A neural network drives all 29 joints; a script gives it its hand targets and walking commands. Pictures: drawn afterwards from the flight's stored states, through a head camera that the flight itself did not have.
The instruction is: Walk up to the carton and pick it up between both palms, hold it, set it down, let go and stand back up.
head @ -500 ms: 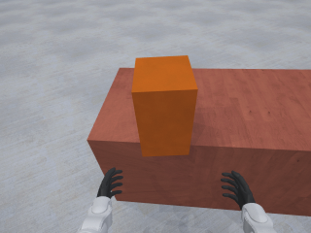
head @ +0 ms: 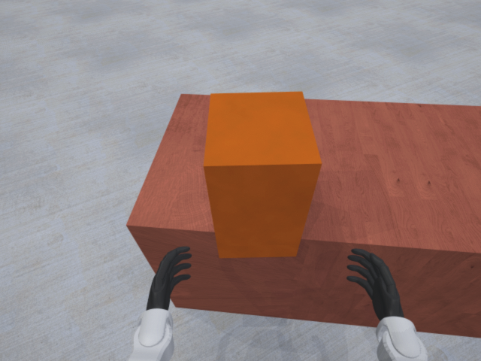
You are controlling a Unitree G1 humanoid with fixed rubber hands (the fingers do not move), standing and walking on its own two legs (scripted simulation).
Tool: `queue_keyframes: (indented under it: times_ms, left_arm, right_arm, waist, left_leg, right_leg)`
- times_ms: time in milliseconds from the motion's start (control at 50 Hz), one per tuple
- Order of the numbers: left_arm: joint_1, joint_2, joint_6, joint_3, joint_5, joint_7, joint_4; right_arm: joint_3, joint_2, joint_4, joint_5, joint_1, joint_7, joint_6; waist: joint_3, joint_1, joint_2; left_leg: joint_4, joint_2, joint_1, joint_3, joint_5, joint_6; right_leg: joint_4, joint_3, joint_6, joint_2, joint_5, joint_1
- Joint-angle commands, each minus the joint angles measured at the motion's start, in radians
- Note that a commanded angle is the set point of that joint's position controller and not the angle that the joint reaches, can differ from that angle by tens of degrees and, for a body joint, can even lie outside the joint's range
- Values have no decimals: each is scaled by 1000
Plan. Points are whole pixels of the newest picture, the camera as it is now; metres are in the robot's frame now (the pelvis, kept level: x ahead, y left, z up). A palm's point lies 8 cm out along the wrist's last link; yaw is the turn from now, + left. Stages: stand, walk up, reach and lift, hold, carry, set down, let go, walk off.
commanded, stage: reach and lift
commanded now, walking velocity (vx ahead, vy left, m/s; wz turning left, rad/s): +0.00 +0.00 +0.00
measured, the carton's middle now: (257, 182) +0.47 -0.01 +0.02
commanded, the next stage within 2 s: none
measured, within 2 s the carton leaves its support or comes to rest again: neither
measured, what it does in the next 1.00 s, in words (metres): stands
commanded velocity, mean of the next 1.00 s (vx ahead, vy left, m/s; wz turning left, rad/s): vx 0.00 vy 0.00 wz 0.00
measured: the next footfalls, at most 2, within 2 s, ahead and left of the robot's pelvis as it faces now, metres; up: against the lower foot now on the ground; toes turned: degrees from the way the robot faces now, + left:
none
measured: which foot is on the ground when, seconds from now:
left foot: down 0.00-1.00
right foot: down 0.00-1.00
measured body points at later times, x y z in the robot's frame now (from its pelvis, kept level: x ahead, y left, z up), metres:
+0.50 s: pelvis +0.02 +0.01 +0.01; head +0.04 +0.02 +0.46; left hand +0.31 +0.16 +0.01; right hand +0.29 -0.21 +0.01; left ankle -0.02 +0.10 -0.73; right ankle +0.01 -0.12 -0.73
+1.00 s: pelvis +0.00 +0.01 +0.02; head +0.00 +0.01 +0.47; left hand +0.36 +0.16 +0.08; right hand +0.36 -0.22 +0.09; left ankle -0.02 +0.10 -0.73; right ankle +0.01 -0.12 -0.73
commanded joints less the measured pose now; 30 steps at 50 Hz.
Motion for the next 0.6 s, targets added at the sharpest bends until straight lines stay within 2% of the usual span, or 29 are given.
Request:
queue_keyframes:
  times_ms: [0,20,40,60,80,120,160,180,220,300,320,340,380,400,440,460,480,520,540,560,580]
  left_arm:
    - [-128,15,-28,13,29,2,-218]
    - [-111,17,-16,28,34,0,-215]
    - [-116,13,1,23,42,-2,-218]
    - [-119,28,11,36,37,-4,-244]
    - [-90,10,20,23,37,-5,-261]
    - [-118,41,29,56,41,-1,-290]
    - [-97,3,48,48,55,-1,-342]
    - [-89,-3,58,45,58,-2,-332]
    - [-77,9,71,52,62,-9,-341]
    - [-126,-12,99,31,41,-12,-391]
    - [-121,-22,108,36,50,-9,-395]
    - [-132,-32,120,35,39,-9,-394]
    - [-129,-22,144,42,48,-9,-385]
    - [-160,-28,158,46,39,-10,-379]
    - [-199,-17,176,55,50,0,-434]
    - [-243,1,184,64,48,10,-448]
    - [-305,5,191,58,34,14,-423]
    - [-400,25,213,52,9,18,-364]
    - [-427,25,227,55,6,22,-344]
    - [-445,42,239,64,6,22,-327]
    - [-476,33,248,63,-8,24,-321]
  right_arm:
    - [10,-83,-126,19,-136,-2,-69]
    - [7,-86,-127,10,-126,-6,-65]
    - [16,-92,-119,18,-131,-5,-60]
    - [1,-95,-128,13,-127,-12,-55]
    - [12,-94,-140,17,-124,-19,-55]
    - [15,-101,-185,11,-138,-27,-54]
    - [15,-78,-202,31,-137,-29,-54]
    - [18,-83,-201,31,-134,-28,-47]
    - [21,-101,-195,15,-98,-37,-34]
    - [17,-117,-214,31,-153,-38,-9]
    - [29,-102,-214,33,-142,-37,-1]
    - [22,-116,-226,35,-157,-38,10]
    - [23,-126,-234,34,-177,-41,27]
    - [17,-129,-220,26,-195,-38,43]
    - [-9,-152,-246,26,-229,-36,67]
    - [-24,-167,-264,23,-275,-32,80]
    - [-29,-175,-271,16,-327,-28,95]
    - [-30,-178,-238,21,-420,-21,144]
    - [-33,-170,-222,20,-429,-16,170]
    - [-28,-175,-233,11,-447,-10,197]
    - [-45,-179,-237,6,-479,-6,216]
  waist:
    - [-283,2,-24]
    - [-273,-5,-35]
    - [-255,3,-30]
    - [-274,-15,-27]
    - [-266,0,-40]
    - [-291,-4,-50]
    - [-277,6,-19]
    - [-277,11,-12]
    - [-280,-8,-24]
    - [-271,-16,-1]
    - [-257,2,8]
    - [-239,-7,-3]
    - [-233,4,-16]
    - [-221,-8,-3]
    - [-247,6,30]
    - [-271,6,12]
    - [-266,-1,-15]
    - [-230,-1,-39]
    - [-210,0,-6]
    - [-210,4,-19]
    - [-240,-3,-25]
  left_leg:
    - [-109,-4,83,-46,445,-55]
    - [-116,-5,91,-55,470,-58]
    - [-125,-9,102,-47,466,-60]
    - [-120,-6,109,-52,488,-63]
    - [-126,-5,120,-47,494,-70]
    - [-131,-6,114,-48,547,-66]
    - [-148,2,144,-49,598,-74]
    - [-150,-1,141,-43,608,-76]
    - [-149,-3,162,-42,614,-69]
    - [-154,3,227,-45,674,-75]
    - [-160,9,226,-46,671,-78]
    - [-162,8,234,-47,681,-81]
    - [-176,17,237,-53,696,-80]
    - [-187,15,234,-50,668,-82]
    - [-193,21,238,-42,654,-81]
    - [-197,21,249,-43,639,-80]
    - [-203,20,238,-40,570,-79]
    - [-210,23,187,-35,449,-54]
    - [-233,24,153,-33,380,-49]
    - [-240,22,137,-28,337,-48]
    - [-243,30,142,-38,351,-43]
  right_leg:
    - [-59,38,-14,16,408,248]
    - [-67,40,-10,18,421,253]
    - [-82,39,-10,20,416,238]
    - [-81,37,-8,23,432,244]
    - [-88,35,-9,23,449,246]
    - [-82,44,-1,21,500,291]
    - [-97,48,-10,21,512,315]
    - [-107,46,-9,24,511,315]
    - [-114,51,-1,27,537,331]
    - [-149,39,-10,34,506,286]
    - [-158,41,-13,33,498,284]
    - [-163,32,-8,37,505,283]
    - [-170,34,-10,39,487,297]
    - [-184,38,-14,36,469,285]
    - [-192,36,-14,34,433,282]
    - [-194,34,-15,33,415,267]
    - [-196,21,-11,39,391,242]
    - [-196,18,-3,26,335,244]
    - [-202,16,-7,20,305,247]
    - [-216,18,-7,19,288,247]
    - [-207,15,-6,17,301,254]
